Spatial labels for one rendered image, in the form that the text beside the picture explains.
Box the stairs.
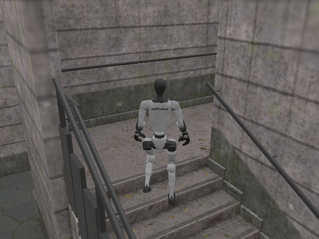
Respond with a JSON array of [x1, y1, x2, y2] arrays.
[[92, 156, 260, 239]]

